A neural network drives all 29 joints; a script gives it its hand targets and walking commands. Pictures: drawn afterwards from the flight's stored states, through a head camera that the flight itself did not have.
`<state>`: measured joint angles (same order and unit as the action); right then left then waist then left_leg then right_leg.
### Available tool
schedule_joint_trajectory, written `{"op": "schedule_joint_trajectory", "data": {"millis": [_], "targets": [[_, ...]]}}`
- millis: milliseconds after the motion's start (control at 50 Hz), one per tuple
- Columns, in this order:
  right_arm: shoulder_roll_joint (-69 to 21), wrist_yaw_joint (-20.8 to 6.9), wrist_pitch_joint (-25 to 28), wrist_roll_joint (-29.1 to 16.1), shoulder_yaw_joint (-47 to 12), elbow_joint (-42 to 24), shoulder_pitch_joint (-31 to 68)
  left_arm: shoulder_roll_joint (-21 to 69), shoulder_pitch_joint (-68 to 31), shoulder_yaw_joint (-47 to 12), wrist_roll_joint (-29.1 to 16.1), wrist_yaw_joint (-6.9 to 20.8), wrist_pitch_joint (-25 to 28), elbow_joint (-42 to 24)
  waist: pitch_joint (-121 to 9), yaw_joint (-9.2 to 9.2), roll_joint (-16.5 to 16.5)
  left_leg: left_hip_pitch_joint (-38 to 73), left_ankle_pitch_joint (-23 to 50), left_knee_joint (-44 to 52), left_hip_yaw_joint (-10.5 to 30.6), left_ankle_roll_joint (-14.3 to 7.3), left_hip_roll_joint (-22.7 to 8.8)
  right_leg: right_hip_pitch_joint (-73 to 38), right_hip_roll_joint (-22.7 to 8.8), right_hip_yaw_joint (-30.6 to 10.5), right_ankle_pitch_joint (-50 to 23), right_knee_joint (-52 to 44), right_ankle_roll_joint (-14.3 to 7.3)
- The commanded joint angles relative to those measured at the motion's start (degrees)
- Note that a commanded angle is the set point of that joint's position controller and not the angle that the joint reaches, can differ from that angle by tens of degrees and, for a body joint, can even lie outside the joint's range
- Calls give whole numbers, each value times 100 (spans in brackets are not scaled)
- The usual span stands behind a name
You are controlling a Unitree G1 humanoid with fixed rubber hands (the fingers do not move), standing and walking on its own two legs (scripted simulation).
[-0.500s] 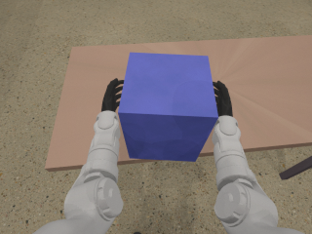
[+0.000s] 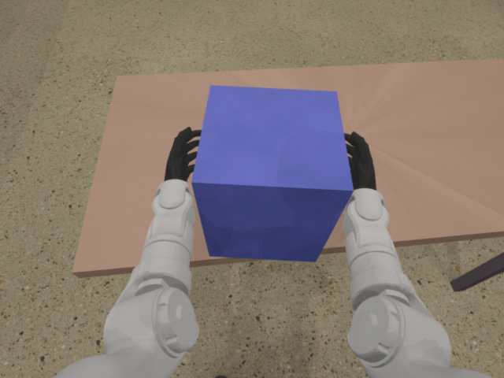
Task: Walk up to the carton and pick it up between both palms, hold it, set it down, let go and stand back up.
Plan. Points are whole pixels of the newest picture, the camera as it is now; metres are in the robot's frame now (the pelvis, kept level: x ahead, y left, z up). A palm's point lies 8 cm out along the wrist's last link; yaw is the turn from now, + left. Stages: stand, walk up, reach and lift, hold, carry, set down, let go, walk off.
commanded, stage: reach and lift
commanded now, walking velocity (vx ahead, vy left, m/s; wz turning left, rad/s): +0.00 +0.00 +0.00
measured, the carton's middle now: (267, 181) +0.44 +0.03 +0.02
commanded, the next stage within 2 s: none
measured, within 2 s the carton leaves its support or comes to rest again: leaves its support in 0.40 s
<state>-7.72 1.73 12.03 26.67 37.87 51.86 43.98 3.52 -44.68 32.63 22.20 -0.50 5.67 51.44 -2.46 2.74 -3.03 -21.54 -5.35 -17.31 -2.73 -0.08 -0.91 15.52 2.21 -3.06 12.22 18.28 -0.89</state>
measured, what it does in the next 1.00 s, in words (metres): stands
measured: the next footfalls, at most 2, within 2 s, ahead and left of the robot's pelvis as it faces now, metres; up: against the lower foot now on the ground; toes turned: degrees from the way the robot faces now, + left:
none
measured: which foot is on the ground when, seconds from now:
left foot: down 0.00-1.00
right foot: down 0.00-1.00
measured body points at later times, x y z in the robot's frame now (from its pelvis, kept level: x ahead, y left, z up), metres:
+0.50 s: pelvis -0.01 +0.00 +0.00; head +0.04 +0.02 +0.45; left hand +0.41 +0.18 +0.07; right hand +0.42 -0.12 +0.09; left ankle +0.02 +0.12 -0.75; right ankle -0.05 -0.11 -0.75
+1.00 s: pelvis -0.03 +0.00 +0.00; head +0.00 +0.05 +0.45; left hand +0.39 +0.19 +0.08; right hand +0.40 -0.11 +0.10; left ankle +0.02 +0.12 -0.75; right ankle -0.05 -0.11 -0.75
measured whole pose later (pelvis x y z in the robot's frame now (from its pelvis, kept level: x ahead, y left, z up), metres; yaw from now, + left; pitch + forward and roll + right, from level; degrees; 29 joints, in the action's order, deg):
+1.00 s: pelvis -0.03 +0.00 +0.00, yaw +0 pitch +11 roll -1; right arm -3.7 3.5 18.8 22.0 34.6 60.6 46.2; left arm 1.4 -45.5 26.3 19.1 -4.2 6.2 53.3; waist -6.9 2.1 -6.1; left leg -24.8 -1.1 -15.4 -2.3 -0.1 -1.6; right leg 19.2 2.8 -2.2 8.6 17.3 -1.1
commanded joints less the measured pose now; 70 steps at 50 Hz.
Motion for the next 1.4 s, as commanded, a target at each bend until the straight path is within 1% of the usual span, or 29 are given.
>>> {"op": "schedule_joint_trajectory", "data": {"millis": [0, 180, 300, 340, 360, 380, 420, 480, 500, 520, 540, 560, 680, 720, 780, 920, 1000, 1060, 1100, 1140, 1160, 1220, 1240, 1260, 1300, 1320, 1340, 1360, 1380], "targets": [[-2763, -715, 293, 255, -1747, 133, 2846, 2505, -2999, -1559, 135, 484, 36, 83, -3515, 34, 336, 2559, 2394, -468, -595, 50, -128, -271, -176, 831, -2673, 1, 421], [-2751, -675, 388, 183, -1863, 95, 2944, 2547, -3056, -1648, 67, 470, 70, 96, -3640, 11, 316, 2426, 2341, -440, -577, 52, -131, -398, -181, 832, -2836, 29, 408], [-2771, -601, 1094, 465, -1993, 54, 3369, 2770, -3526, -1854, -38, 362, 586, 16, -4436, -68, 274, 2522, 3053, -622, -512, 188, -231, -452, -228, 920, -3750, 174, 402], [-2784, -562, 1321, 397, -2052, 32, 3653, 2853, -3894, -2017, 7, 246, 802, -118, -4778, 24, 375, 2670, 3331, -656, -516, 205, -254, -550, -142, 951, -3587, 208, 367], [-2808, -542, 1405, 404, -2080, 98, 3681, 2962, -3964, -2105, 4, 213, 870, -161, -4807, -64, 426, 2753, 3494, -679, -529, 242, -254, -541, -148, 949, -3748, 207, 370], [-2749, -513, 1453, 408, -2114, 207, 3652, 2936, -3895, -2052, 74, 210, 874, -64, -4731, -57, 381, 2752, 3494, -652, -496, 231, -267, -595, -148, 954, -3796, 171, 350], [-2664, -495, 1636, 444, -2047, 132, 3788, 2890, -4051, -1996, 69, 231, 993, -79, -4813, -37, 246, 2419, 3065, -517, -523, 200, -222, -848, -201, 939, -3838, 184, 355], [-2567, -436, 1702, 551, -1953, 596, 3564, 2826, -3931, -1902, 133, 301, 1057, 165, -4327, -202, 88, 1932, 2447, -282, -556, 100, -167, -1216, -268, 867, -3967, 239, 392], [-2559, -417, 1707, 554, -1954, 705, 3509, 2713, -3922, -1805, 166, 331, 1073, 201, -4166, -117, 9, 1722, 2078, -175, -587, 51, -150, -1437, -315, 809, -3853, 197, 399], [-2580, -415, 1707, 541, -1921, 838, 3471, 2731, -3974, -1739, 219, 359, 1060, 211, -4075, -178, 117, 1577, 1877, -53, -610, 40, -129, -1487, -360, 762, -3952, 204, 401], [-2534, -417, 1745, 534, -1900, 876, 3507, 2700, -3984, -1730, 261, 359, 1058, 224, -3986, -127, 180, 1466, 1802, -9, -638, 9, -100, -1546, -374, 771, -3941, 248, 406], [-2518, -415, 1783, 561, -1872, 899, 3665, 2706, -4089, -1683, 269, 362, 1068, 236, -3978, -101, 131, 1425, 1646, 47, -618, 5, -119, -1567, -387, 748, -3808, 206, 404], [-2447, -415, 1586, 356, -1795, 947, 3583, 2697, -3862, -1611, 489, 363, 737, 237, -3578, -13, 471, 1638, 1116, 204, -692, 23, -81, -1273, -371, 740, -2815, -25, 317], [-2415, -461, 1454, 249, -1796, 972, 3694, 2679, -4053, -1666, 378, 307, 619, 98, -3589, -20, 495, 1906, 883, 225, -638, 35, -135, -862, -314, 749, -2033, -165, 224], [-2301, -543, 1401, 155, -1828, 510, 4161, 2784, -4253, -1877, 232, 228, 518, -33, -4073, 87, 641, 2158, 849, 115, -660, 46, -122, -434, -281, 798, -1494, -249, 155], [-2242, -602, 1216, -42, -2072, 287, 4286, 2955, -4593, -2541, -258, 36, 430, -456, -4992, 44, 719, 2828, 1505, -273, -525, 186, -220, 175, -125, 899, -1382, -252, 48], [-2228, -580, 1043, -159, -2159, 450, 4135, 3106, -4559, -2770, -420, 34, 271, -545, -4845, -141, 740, 3036, 1623, -314, -466, 264, -195, 193, -85, 932, -1485, -323, 73], [-2133, -542, 850, -375, -2222, 851, 4005, 3120, -4464, -2830, -414, 63, 56, -548, -4353, -242, 803, 3243, 1649, -344, -404, 300, -199, 221, -78, 901, -1370, -394, 34], [-2082, -497, 628, -553, -2279, 898, 3767, 3055, -4075, -2738, -344, 140, -203, -462, -3770, -270, 630, 3267, 1577, -267, -376, 246, -200, 36, -66, 896, -1371, -471, 68], [-2053, -461, 628, -766, -2482, 615, 3920, 3095, -4155, -2840, -469, 187, -286, -737, -3993, -314, 587, 3151, 1799, -267, -341, 264, -162, -249, -76, 881, -1840, -391, 148], [-2080, -426, 471, -1001, -2708, 797, 3713, 3083, -3836, -2925, -465, 176, -447, -698, -3681, -354, 647, 3382, 2031, -304, -289, 284, -156, -352, -49, 844, -1994, -402, 147], [-1958, -389, 335, -1491, -3045, 454, 3914, 3104, -3846, -3129, -621, 203, -681, -987, -3574, -334, 679, 3539, 2416, -400, -259, 327, -132, -425, -27, 824, -2227, -432, 151], [-1998, -360, 336, -1594, -3151, 211, 4164, 3123, -4023, -3180, -679, 218, -712, -1163, -3601, -411, 538, 3500, 2345, -409, -224, 320, -124, -525, -18, 819, -2267, -400, 198], [-2038, -329, 138, -1751, -3343, 321, 3981, 3048, -3723, -3142, -627, 237, -877, -1039, -3213, -286, 480, 3492, 2237, -380, -200, 238, -93, -716, -31, 762, -2283, -437, 212], [-2058, -291, 99, -1931, -3432, -42, 4201, 3207, -3964, -3374, -806, 251, -984, -1406, -3374, -358, 526, 3491, 2370, -404, -200, 308, -108, -743, -8, 807, -2367, -380, 248], [-2103, -280, -2, -2081, -3585, -133, 4371, 3189, -3963, -3347, -798, 266, -1093, -1450, -3217, -290, 467, 3503, 2282, -386, -183, 270, -72, -745, -20, 753, -2310, -421, 259], [-2040, -240, -231, -2236, -3698, 36, 4131, 3112, -3623, -3303, -719, 296, -1309, -1340, -2725, -321, 516, 3536, 2108, -330, -173, 226, -71, -810, -33, 701, -2224, -460, 272], [-2150, -211, -207, -2299, -3772, -333, 4393, 3116, -3933, -3304, -828, 324, -1323, -1743, -3020, -244, 355, 3422, 2023, -314, -216, 197, -61, -983, -44, 702, -2270, -432, 319], [-2191, -204, -217, -2376, -3836, -540, 4633, 3116, -4150, -3350, -902, 343, -1355, -1818, -3019, -265, 392, 3351, 1888, -292, -236, 175, -24, -1003, -81, 681, -2297, -382, 363]]}}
